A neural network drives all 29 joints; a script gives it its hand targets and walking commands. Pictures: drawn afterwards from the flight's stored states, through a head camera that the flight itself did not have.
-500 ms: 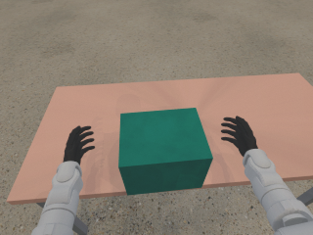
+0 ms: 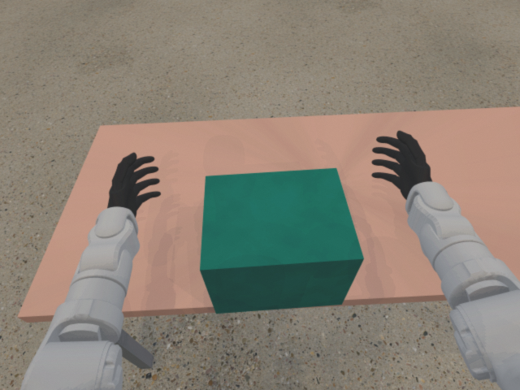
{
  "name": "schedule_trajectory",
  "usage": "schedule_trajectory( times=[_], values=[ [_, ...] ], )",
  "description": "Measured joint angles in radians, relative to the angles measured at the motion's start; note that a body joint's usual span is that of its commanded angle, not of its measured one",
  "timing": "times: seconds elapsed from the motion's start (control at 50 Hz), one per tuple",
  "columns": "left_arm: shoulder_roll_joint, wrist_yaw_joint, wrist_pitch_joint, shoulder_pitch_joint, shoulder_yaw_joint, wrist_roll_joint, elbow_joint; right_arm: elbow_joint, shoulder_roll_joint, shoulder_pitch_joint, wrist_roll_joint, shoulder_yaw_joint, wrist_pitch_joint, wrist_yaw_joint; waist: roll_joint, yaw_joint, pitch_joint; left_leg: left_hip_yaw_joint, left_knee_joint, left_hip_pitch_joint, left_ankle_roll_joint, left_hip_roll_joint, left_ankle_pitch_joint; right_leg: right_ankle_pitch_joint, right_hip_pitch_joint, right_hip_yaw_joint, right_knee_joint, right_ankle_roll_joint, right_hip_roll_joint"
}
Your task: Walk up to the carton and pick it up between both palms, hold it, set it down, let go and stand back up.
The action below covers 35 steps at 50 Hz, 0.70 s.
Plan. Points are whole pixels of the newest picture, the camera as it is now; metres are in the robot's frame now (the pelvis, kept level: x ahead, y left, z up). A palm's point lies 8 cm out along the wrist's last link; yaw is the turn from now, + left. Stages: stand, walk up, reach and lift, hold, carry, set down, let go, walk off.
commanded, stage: reach and lift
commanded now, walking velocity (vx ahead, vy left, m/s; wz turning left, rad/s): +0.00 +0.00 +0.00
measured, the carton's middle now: (275, 241) +0.40 +0.04 -0.04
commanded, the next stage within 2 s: none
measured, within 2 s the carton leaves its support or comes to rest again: neither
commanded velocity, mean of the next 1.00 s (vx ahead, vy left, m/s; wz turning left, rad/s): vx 0.00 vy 0.00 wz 0.00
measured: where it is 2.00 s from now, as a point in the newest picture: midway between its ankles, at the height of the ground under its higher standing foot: outside the picture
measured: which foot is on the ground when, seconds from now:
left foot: down 0.00-1.00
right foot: down 0.00-1.00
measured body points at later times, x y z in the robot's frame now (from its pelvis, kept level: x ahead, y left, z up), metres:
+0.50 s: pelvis +0.00 +0.00 -0.03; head +0.08 +0.00 +0.41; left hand +0.38 +0.27 -0.01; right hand +0.46 -0.16 +0.01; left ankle +0.00 +0.14 -0.74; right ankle +0.00 -0.09 -0.74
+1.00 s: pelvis -0.03 +0.00 -0.06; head +0.07 +0.00 +0.38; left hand +0.39 +0.24 -0.02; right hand +0.45 -0.15 -0.01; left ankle +0.00 +0.14 -0.74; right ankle +0.00 -0.09 -0.74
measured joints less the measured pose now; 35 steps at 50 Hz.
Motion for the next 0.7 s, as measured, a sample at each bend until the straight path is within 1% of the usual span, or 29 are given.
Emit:
schedule_trajectory(
  times=[0.12, 0.2, 0.34, 0.44, 0.54, 0.62, 0.7],
  values=[
    [0.012, -0.003, -0.016, -0.077, -0.010, -0.005, 0.075, 0.063, -0.006, -0.079, 0.014, 0.019, 0.003, -0.006, -0.003, 0.006, -0.020, -0.004, 0.005, -0.046, -0.003, 0.002, 0.004, 0.003, -0.045, -0.003, 0.007, -0.002, 0.002],
    [0.008, -0.013, -0.062, -0.106, -0.004, 0.008, 0.143, 0.114, 0.003, -0.106, 0.015, 0.031, -0.022, -0.009, -0.007, 0.007, -0.026, -0.006, 0.008, -0.067, -0.005, 0.002, 0.006, 0.001, -0.067, -0.006, 0.013, -0.004, 0.002],
    [-0.024, -0.026, -0.222, -0.086, 0.009, 0.028, 0.290, 0.205, 0.054, -0.065, -0.013, 0.023, -0.131, -0.008, -0.015, 0.001, -0.055, -0.017, 0.054, -0.144, -0.007, 0.001, -0.011, -0.022, -0.143, -0.016, 0.064, -0.007, -0.001],
    [-0.039, -0.016, -0.334, -0.067, -0.015, -0.007, 0.377, 0.253, 0.084, -0.040, -0.026, 0.010, -0.213, -0.005, -0.016, -0.005, -0.101, -0.026, 0.146, -0.273, -0.008, 0.000, -0.043, -0.058, -0.271, -0.025, 0.159, -0.007, -0.005],
    [-0.036, -0.009, -0.411, -0.095, -0.047, -0.045, 0.447, 0.319, 0.090, -0.079, -0.015, 0.022, -0.280, 0.000, -0.011, -0.007, -0.142, -0.031, 0.260, -0.417, -0.008, 0.000, -0.083, -0.099, -0.415, -0.029, 0.276, -0.007, -0.009],
    [-0.034, -0.014, -0.444, -0.122, -0.060, -0.058, 0.467, 0.356, 0.085, -0.116, 0.005, 0.042, -0.320, 0.000, -0.004, -0.007, -0.159, -0.032, 0.336, -0.505, -0.007, 0.002, -0.108, -0.123, -0.505, -0.028, 0.352, -0.008, -0.010],
    [-0.039, -0.022, -0.438, -0.113, -0.054, -0.054, 0.413, 0.319, 0.078, -0.110, 0.014, 0.053, -0.334, -0.006, 0.002, -0.009, -0.159, -0.029, 0.370, -0.547, -0.005, 0.005, -0.116, -0.129, -0.548, -0.025, 0.384, -0.007, -0.008]
  ],
)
